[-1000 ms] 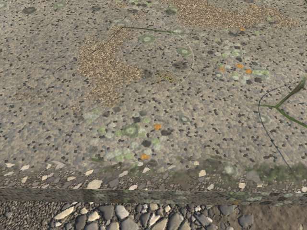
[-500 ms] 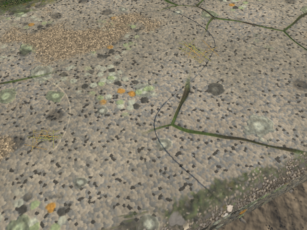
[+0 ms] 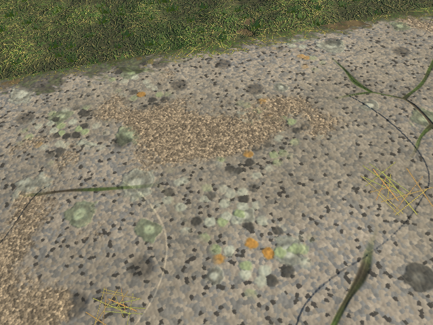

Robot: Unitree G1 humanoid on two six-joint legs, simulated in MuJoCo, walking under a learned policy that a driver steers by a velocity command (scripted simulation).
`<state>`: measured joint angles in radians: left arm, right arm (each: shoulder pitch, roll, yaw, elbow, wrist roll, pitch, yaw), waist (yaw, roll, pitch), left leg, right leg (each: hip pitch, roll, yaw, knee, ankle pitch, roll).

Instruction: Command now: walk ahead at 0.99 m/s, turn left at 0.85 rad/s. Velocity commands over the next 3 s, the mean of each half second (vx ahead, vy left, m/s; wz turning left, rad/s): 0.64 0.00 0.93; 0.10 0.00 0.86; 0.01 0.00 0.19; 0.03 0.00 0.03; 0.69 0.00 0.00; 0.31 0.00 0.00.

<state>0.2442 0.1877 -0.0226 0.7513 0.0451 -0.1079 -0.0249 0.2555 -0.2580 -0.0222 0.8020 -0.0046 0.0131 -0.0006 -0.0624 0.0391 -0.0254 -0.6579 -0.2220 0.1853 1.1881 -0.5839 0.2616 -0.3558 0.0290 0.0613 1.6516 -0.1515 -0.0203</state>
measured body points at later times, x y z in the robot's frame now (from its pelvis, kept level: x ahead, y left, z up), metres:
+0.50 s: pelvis +0.42 -0.04 +0.11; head +0.47 -0.02 +0.56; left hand +0.36 +0.25 +0.00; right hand +0.72 -0.21 +0.02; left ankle +0.40 +0.06 -0.53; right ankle +0.48 -0.14 -0.63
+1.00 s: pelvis +0.58 +0.02 +0.10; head +0.62 +0.05 +0.55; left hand +0.49 +0.30 +0.00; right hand +0.87 -0.06 -0.01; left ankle +0.57 +0.12 -0.63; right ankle +0.73 -0.03 -0.60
